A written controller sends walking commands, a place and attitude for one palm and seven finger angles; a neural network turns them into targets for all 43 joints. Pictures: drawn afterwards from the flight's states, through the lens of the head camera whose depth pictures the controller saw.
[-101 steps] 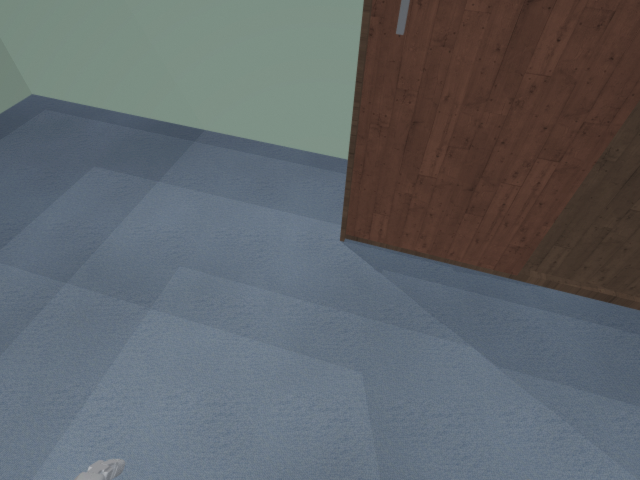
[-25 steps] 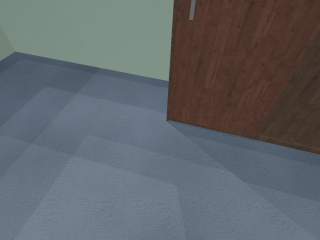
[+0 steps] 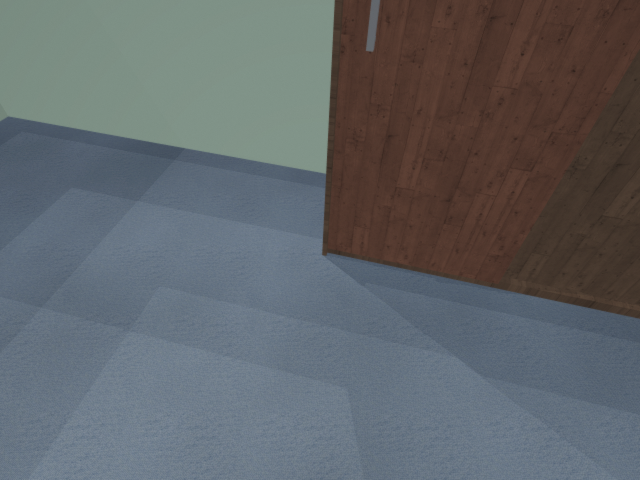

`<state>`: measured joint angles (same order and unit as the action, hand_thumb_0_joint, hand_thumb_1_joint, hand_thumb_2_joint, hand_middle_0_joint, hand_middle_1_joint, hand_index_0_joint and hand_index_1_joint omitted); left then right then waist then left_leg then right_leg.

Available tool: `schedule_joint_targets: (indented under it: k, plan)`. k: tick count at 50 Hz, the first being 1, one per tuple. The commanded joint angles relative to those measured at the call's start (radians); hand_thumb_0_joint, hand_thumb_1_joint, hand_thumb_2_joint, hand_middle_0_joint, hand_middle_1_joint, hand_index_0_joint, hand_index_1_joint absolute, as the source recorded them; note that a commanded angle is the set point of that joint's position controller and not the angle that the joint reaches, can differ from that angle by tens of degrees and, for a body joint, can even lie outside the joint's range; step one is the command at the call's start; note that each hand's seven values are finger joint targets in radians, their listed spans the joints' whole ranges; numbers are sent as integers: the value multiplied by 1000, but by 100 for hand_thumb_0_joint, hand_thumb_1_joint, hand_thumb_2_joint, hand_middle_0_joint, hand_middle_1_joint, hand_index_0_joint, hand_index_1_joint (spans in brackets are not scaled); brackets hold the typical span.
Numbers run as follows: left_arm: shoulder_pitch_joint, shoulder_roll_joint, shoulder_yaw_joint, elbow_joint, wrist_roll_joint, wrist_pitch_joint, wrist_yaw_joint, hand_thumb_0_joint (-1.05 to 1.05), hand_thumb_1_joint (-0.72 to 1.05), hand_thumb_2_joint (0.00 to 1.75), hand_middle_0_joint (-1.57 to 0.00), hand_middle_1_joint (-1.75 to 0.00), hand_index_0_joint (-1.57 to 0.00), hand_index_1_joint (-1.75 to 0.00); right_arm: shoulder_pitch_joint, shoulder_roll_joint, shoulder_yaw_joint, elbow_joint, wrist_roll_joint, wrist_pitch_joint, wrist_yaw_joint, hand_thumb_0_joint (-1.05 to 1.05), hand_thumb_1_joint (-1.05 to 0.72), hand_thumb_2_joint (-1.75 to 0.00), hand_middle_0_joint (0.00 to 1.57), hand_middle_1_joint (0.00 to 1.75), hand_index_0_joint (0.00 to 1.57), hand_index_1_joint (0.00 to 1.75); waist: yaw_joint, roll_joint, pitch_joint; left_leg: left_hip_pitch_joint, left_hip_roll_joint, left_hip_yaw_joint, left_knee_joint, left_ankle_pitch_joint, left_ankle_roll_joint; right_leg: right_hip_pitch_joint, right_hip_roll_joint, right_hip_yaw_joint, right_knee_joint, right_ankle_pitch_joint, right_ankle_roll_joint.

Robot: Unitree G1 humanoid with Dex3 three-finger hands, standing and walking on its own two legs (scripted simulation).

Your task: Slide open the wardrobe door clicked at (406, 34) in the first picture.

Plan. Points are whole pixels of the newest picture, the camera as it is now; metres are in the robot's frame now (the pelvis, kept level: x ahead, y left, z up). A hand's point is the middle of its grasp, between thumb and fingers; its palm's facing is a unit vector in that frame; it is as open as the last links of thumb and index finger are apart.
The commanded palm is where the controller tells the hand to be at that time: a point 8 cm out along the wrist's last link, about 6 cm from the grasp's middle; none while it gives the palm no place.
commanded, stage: walk to a spot facing it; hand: left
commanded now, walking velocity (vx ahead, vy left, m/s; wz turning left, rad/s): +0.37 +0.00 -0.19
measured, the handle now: out of the picture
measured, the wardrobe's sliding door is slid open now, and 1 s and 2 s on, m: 0.00 0.00 0.00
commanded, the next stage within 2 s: turn to face it in 0.44 s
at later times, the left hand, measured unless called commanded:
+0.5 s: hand out of the picture +0.11 +0.14 -0.17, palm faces +0.01 -0.99 -0.14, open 7.4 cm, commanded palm none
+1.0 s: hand (253, 314) +0.44 +0.16 -0.16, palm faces -0.12 -0.97 -0.21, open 7.3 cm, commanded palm none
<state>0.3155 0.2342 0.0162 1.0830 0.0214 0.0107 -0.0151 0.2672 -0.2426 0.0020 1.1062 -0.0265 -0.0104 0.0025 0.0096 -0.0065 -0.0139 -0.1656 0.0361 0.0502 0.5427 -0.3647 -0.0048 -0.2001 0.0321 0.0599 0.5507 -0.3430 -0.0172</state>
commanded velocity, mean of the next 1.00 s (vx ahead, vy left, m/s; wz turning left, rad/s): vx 0.27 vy -0.02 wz -0.12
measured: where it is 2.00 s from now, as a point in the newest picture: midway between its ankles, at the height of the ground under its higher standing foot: (338, 373)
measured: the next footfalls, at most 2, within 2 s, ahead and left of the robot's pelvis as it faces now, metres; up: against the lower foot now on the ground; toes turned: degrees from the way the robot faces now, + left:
left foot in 0.58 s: +0.39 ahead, +0.11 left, +0.00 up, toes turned +3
right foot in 0.94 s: +0.39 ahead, -0.13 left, +0.00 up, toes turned -17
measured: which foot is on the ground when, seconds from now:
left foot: down 0.00-0.18, up 0.20-0.56, down 0.58-0.96, up 0.98-1.00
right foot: down 0.00-0.58, up 0.60-0.92, down 0.94-1.00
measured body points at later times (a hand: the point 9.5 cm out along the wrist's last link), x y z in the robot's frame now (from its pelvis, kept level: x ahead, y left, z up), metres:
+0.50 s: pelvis +0.18 -0.01 +0.00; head +0.21 +0.00 +0.45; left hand +0.11 +0.20 -0.15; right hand +0.25 -0.25 -0.14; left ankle +0.32 +0.12 -0.70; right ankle +0.04 -0.10 -0.73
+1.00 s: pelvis +0.36 -0.01 +0.00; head +0.36 -0.03 +0.45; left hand +0.44 +0.21 -0.15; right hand +0.30 -0.25 -0.17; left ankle +0.35 +0.10 -0.71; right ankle +0.35 -0.12 -0.73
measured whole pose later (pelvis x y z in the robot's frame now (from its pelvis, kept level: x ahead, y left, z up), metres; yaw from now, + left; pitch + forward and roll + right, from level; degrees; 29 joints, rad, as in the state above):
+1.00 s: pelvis +0.36 -0.01 +0.00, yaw -10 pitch +0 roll +0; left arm 0.25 0.15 0.05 1.02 0.03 -0.03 0.00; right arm 0.31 -0.20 -0.06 1.10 -0.03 0.01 0.00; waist -0.01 0.04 0.00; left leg -0.29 0.10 0.16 0.76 -0.47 0.00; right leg -0.29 -0.04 -0.13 0.59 -0.28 -0.03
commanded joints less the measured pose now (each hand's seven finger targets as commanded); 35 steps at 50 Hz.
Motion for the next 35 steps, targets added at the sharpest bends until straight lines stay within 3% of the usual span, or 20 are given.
schedule_joint_targets:
  k: [1,3,5,6,7,8,9,10,11,13,17,23,25,26,27,28,29,30,32,35]
  plan:
    - [-15,79,33,-87,0,-43,0,0,90,90,-20,-30,-20,-30,115,-172,-57,-30,8,-40,-17,0,-90,-90,20,30,20,30,-44,184,143,76,234,-285,-229,-106,145,-291,-7,-24,161,-42,-42]
    - [-110,45,28,-127,-1,-58,1,0,90,90,-20,-30,-20,-30,207,-149,-64,2,6,-50,-24,0,-90,-90,20,30,20,30,-86,209,175,230,325,-333,-254,227,212,-464,-42,-94,272,-168,-17]
    - [-126,25,34,-127,-3,-67,-3,0,90,90,-20,-30,-20,-30,218,-122,-59,18,-1,-53,-29,0,-90,-90,20,30,20,30,-73,153,163,220,325,-252,-189,428,200,-402,-77,-107,199,-197,-22]
    - [-53,12,38,-101,-2,-69,-7,0,90,90,-20,-30,-20,-30,176,-114,-55,10,-1,-52,-30,0,-90,-90,20,30,20,30,-26,124,135,107,282,-159,-123,417,155,-221,-68,-136,83,-118,-27]
    - [109,11,49,-44,2,-70,-9,0,90,90,-20,-30,-20,-30,109,-107,-51,-5,5,-52,-29,0,-90,-90,20,30,20,30,64,68,71,-64,198,-32,67,419,100,73,-45,-151,-49,34,-43]
    - [318,117,74,20,9,-81,7,0,90,90,-20,-30,-20,-30,66,-53,-42,-45,23,-64,-18,0,-90,-90,20,30,20,30,141,-214,-11,-335,68,99,401,259,34,344,-248,197,-181,26,-125]
    - [431,175,82,57,-11,-88,23,0,90,90,-20,-30,-20,-30,-29,-37,-38,-103,20,-75,-11,0,-90,-90,20,30,20,30,157,-311,-6,-525,-7,85,604,-160,17,422,-433,504,-291,254,-213]
    - [410,152,76,63,-9,-84,32,0,90,90,-20,-30,-20,-30,-106,-38,-47,-107,16,-74,-12,0,-90,-90,20,30,20,30,161,-176,55,-587,41,-5,693,-165,21,367,-440,487,-272,344,-249]
    - [348,112,63,47,-3,-81,37,0,90,90,-20,-30,-20,-30,-128,-13,-50,-108,14,-69,-11,0,-90,-90,20,30,20,30,127,-92,132,-623,72,-16,728,-109,16,291,-426,426,-271,337,-256]
    - [247,45,45,22,5,-85,44,0,90,90,-20,-30,-20,-30,-87,23,-53,-86,2,-50,-2,0,-90,-90,20,30,20,30,59,-18,152,-578,103,-20,681,-17,1,174,-370,277,-296,295,-212]
    - [180,21,36,17,7,-99,45,0,90,90,-20,-30,-20,-30,-56,58,-61,-90,7,-24,17,0,-90,-90,20,30,20,30,-2,-100,155,-499,101,35,500,115,-23,69,-278,59,-348,361,-156]
    - [181,37,42,39,4,-97,48,0,90,90,-20,-30,-20,-30,-167,64,-54,-141,15,-40,31,0,-90,-90,20,30,20,30,10,-126,171,-323,44,100,174,235,10,78,-232,-28,-330,537,-105]
    - [156,61,53,36,5,-96,49,0,90,90,-20,-30,-20,-30,-90,37,-63,-125,11,-48,21,0,-90,-90,20,30,20,30,-37,-113,120,-182,8,121,107,223,28,104,-231,-51,-202,707,-97]
    - [142,67,56,34,2,-93,50,0,90,90,-20,-30,-20,-30,28,13,-68,-89,4,-52,11,0,-90,-90,20,30,20,30,-90,-100,54,-34,-12,121,42,261,36,95,-208,-71,-56,756,-78]
    - [152,51,56,28,-5,-90,49,0,90,90,-20,-30,-20,-30,171,-42,-78,-45,-3,-53,-3,0,-90,-90,20,30,20,30,-141,-25,-46,158,28,71,2,333,49,42,-176,-87,154,673,-53]
    - [241,-3,54,19,-20,-80,42,0,90,90,-20,-30,-20,-30,257,-146,-98,-31,-17,-55,-16,0,-90,-90,20,30,20,30,-132,213,-199,398,291,-252,-20,501,144,-174,-43,-151,461,229,-9]
    - [219,-36,40,-12,-20,-82,38,0,90,90,-20,-30,-20,-30,289,-198,-99,-34,-3,-42,-19,0,-90,-90,20,30,20,30,-118,284,-209,335,453,-452,-162,593,238,-239,17,-111,746,-270,-15]
    - [176,-46,34,-24,-18,-75,46,0,90,90,-20,-30,-20,-30,202,-170,-93,-43,7,-45,-27,0,-90,-90,20,30,20,30,-98,214,-158,257,470,-445,-213,490,255,-322,-29,-52,844,-243,-22]
    - [75,-39,42,-34,-4,-64,33,0,90,90,-20,-30,-20,-30,61,-50,-65,-78,3,-57,-30,0,-90,-90,20,30,20,30,-57,151,31,17,382,-264,-252,416,206,-363,-115,-42,817,-105,-2]
    - [145,-76,38,-20,3,-24,19,0,90,90,-20,-30,-20,-30,-21,-19,-51,-86,-1,-62,-26,0,-90,-90,20,30,20,30,20,149,16,-187,289,-52,-277,309,146,-185,-134,-92,587,-82,13]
